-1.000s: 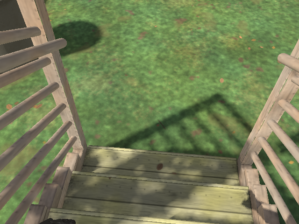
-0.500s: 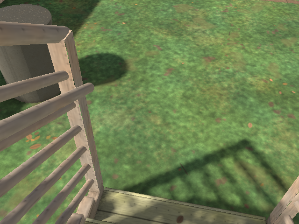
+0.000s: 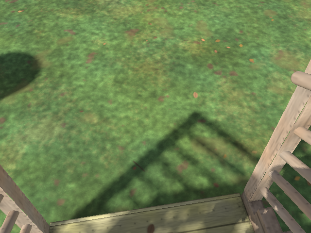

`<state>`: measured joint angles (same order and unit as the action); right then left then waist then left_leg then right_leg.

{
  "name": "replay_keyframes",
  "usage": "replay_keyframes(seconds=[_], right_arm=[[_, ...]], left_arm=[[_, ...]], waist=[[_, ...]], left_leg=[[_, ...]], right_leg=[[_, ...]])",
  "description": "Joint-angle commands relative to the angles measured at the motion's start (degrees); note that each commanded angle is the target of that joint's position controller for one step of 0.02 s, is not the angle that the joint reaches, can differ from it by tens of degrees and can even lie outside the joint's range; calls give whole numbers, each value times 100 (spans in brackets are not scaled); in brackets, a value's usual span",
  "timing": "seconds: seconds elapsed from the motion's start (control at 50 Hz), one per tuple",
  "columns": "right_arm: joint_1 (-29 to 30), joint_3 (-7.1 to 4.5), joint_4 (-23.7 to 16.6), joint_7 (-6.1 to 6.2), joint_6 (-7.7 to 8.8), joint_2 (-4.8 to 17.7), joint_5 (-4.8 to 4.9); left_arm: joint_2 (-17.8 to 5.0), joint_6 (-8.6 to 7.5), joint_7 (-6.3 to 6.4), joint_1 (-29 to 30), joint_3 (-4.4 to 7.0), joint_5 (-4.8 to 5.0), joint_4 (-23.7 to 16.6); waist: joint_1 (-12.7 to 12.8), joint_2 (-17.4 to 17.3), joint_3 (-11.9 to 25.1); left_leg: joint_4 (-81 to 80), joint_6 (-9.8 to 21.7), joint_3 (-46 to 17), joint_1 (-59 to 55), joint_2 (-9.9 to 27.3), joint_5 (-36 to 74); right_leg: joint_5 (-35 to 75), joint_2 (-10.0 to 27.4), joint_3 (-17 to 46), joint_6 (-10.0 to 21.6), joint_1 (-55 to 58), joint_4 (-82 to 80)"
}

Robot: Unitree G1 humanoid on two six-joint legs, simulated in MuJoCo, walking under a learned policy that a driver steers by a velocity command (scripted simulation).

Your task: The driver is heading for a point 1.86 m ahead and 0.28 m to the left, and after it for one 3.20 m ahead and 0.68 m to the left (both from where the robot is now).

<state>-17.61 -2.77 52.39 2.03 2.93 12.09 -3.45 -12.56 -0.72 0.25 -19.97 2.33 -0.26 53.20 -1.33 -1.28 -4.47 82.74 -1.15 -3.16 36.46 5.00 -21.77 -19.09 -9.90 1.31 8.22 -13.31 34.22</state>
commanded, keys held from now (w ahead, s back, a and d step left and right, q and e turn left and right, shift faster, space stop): w+e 0.14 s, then w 0.24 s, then w+q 0.62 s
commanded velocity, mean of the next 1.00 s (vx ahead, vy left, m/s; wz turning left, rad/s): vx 0.50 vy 0.00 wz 0.03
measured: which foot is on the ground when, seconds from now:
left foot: up 0.00-0.30, down 0.32-0.92, up 0.94-1.00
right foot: down 0.00-0.32, up 0.34-0.88, down 0.90-1.00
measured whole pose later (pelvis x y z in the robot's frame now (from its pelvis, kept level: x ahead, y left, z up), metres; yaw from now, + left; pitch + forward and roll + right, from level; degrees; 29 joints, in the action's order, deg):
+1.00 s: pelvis +0.56 +0.01 -0.32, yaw +4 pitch +3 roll -1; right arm -27.2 -2.2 57.8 2.6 1.5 12.2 0.0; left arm -9.0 -4.2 -0.8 -6.8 2.0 -1.4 49.2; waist -7.3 -2.1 0.0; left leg 101.9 8.5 -4.6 26.5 -4.8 -42.4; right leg -11.1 -3.4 -2.7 4.1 -16.9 25.4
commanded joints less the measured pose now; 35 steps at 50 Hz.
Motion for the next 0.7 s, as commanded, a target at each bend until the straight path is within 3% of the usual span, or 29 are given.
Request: replay_keyframes(seconds=[0.02,0.04,0.06,0.08,0.1,0.16,0.18,0.22,0.24,0.26,0.28,0.3,0.32,0.34,0.36,0.38,0.4,0.42,0.44,0.46,0.48,0.5,0.52,0.54,0.56,0.6,0.62,0.66,0.7], right_arm=[[32,-175,-291,-19,-211,719,-101],[-27,-159,-289,-53,-227,754,-20],[534,-258,-508,-140,-184,883,93],[959,-262,-703,-171,-139,919,140],[1061,-204,-779,-226,-53,733,46],[968,-12,-773,-275,70,306,33],[1069,12,-751,-288,91,251,54],[1152,21,-898,-245,162,179,176],[933,-4,-936,-186,209,242,265],[814,-23,-856,-126,229,379,236],[36,-154,-659,-71,212,515,275],[-616,-230,-343,-31,208,697,261],[-1542,-373,44,-52,177,938,112],[-2144,-249,155,-176,135,941,82],[-2020,-146,148,-343,142,792,204],[-1999,-214,106,-419,125,1030,364],[-1612,-211,171,-322,97,908,472],[-1344,-78,160,-275,133,585,383],[-1328,15,311,-236,132,556,293],[-1233,113,460,-189,201,447,276],[-1251,124,558,-200,253,435,294],[-688,150,332,-209,263,432,274],[-638,83,246,-198,253,665,250],[-867,32,323,-135,242,763,338],[-1035,-48,369,-141,231,872,339],[-1462,-2,571,-15,221,514,443],[-1781,-16,550,48,227,541,432],[-1935,31,500,95,229,263,405],[-1913,-13,377,25,200,304,317]], left_arm=[[-1082,-189,97,-452,205,-41,-278],[-1042,-193,71,-514,215,-51,-289],[-632,-216,92,-741,125,20,-43],[-444,-262,98,-865,64,45,-24],[-269,-266,131,-793,32,10,-78],[-469,-288,160,-441,23,73,-308],[-453,-242,160,-549,29,48,-337],[-505,-211,140,-548,66,-204,-374],[-542,-174,173,-516,90,-301,-352],[-591,-122,276,-799,110,-349,-243],[-735,-86,295,-532,116,-407,-172],[-755,-51,330,-830,135,-371,-89],[-665,-27,270,-911,163,-255,35],[-107,-106,128,-1535,97,-5,0],[-121,-81,232,-1892,-5,59,-218],[-148,-73,276,-1631,-19,4,-361],[-425,-27,250,-724,45,-130,-436],[-624,57,236,271,91,-292,-573],[-511,200,250,399,88,-258,-510],[-363,220,213,551,50,-193,-555],[-268,284,145,453,27,-277,-425],[-336,230,24,598,42,-248,-459],[-256,185,-5,859,26,-249,-413],[-168,252,33,806,-23,-276,-313],[-174,249,55,356,15,-193,-84],[-565,205,80,1276,152,-180,-320],[-487,177,66,1751,118,-298,-355],[-382,59,-6,2438,77,-247,-586],[-217,-57,-119,2744,9,-230,-695]], waist=[[15,-81,197],[79,139,525],[191,313,228],[338,381,91],[351,221,74],[180,371,284],[291,600,179],[546,712,-105],[412,850,-187],[500,643,-393],[93,633,-15],[-65,249,-156],[-412,-280,249],[-199,-1032,1308],[144,-1093,1439],[76,-1348,1421],[-117,-1180,702],[-191,-209,-289],[-14,-276,-778],[280,4,-1027],[386,-216,-645],[668,-29,-542],[502,-354,-257],[431,-642,-39],[505,-744,227],[297,-120,-99],[-7,-74,-7],[-232,33,-55],[-486,89,-53]], left_leg=[[-1808,-494,-89,565,141,1117],[-1565,-324,-46,236,108,1955],[-2446,-160,-324,856,182,3114],[-2967,-39,-336,1062,129,3451],[-3711,19,-180,738,-37,4458],[-4209,145,85,-1195,-478,5467],[-4380,154,168,-1392,-569,5193],[-4483,144,322,-1880,-701,4761],[-4872,210,54,-2075,-557,4580],[-6348,301,-421,-1572,-139,4178],[-5841,315,208,-2532,-382,4293],[-7259,500,-242,-2587,-24,3590],[-6890,698,-180,-4010,114,3925],[-4146,972,-770,-5994,959,5975],[-3791,1076,-1569,-6178,1385,6243],[-4976,1734,-2695,-5772,1899,3566],[-6292,2152,-3498,-4955,1941,492],[-6421,2044,-3105,-3638,1714,-399],[-6231,1973,-3178,-2472,1513,301],[-5948,1616,-2506,-1795,975,892],[-5939,1477,-2412,-1466,760,1103],[-6314,1384,-1711,-369,232,1052],[-6449,1433,-1685,-316,185,1773],[-6507,1468,-1671,-577,325,2973],[-6260,1485,-1748,-935,436,3321],[-5612,1638,-1944,-2314,227,2019],[-5581,1698,-2218,-2841,236,1661],[-5386,1753,-2333,-2950,149,795],[-5124,1555,-2155,-2321,-220,577]], right_leg=[[2901,2294,2725,1568,-204,-1144],[2912,2007,2224,1402,-196,-884],[1637,1518,2082,1138,-63,-379],[1295,1327,2218,1044,-1,-260],[526,1022,2247,932,-489,-7],[-346,718,2013,632,-1944,387],[-485,710,1971,562,-1990,429],[-64,732,1981,463,-2019,878],[45,728,2083,460,-1848,1383],[348,671,2091,477,-668,1921],[1295,744,1999,525,-754,2824],[1923,662,1753,528,-240,3896],[948,453,1221,471,-1059,5979],[-3234,-192,721,167,-2999,8490],[-3015,222,444,151,-4341,9295],[-2470,260,319,44,-5118,9390],[-1912,439,144,-180,-5699,8680],[-1116,825,652,-190,-5554,7660],[-863,995,681,-322,-5064,6932],[68,1117,797,-467,-4861,5807],[373,1126,571,-549,-4419,5470],[1322,1255,350,-778,-3168,3580],[1812,1198,-40,-901,-2448,2950],[1869,1217,-48,-971,-2113,2858],[2623,1345,93,-963,-1993,3173],[3326,1528,486,-842,-3633,2110],[3280,1487,418,-805,-3957,1895],[3700,1481,487,-979,-3903,1209],[4257,1255,264,-988,-2950,829]])
Velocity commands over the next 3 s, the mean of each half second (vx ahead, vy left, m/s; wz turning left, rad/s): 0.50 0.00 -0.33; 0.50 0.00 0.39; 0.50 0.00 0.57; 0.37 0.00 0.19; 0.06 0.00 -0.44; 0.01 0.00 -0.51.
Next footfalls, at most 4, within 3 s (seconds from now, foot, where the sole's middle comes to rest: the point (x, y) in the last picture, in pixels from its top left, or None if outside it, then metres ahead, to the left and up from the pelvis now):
0.32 left None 0.31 0.13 -0.93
0.90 right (173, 224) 0.62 -0.07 -1.09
1.44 left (132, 185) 0.93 0.17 -1.26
1.82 right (146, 148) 1.22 0.08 -1.26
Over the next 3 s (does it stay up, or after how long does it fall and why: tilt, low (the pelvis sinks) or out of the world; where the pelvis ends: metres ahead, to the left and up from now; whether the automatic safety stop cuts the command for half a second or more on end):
stays up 1.07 0.10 -0.48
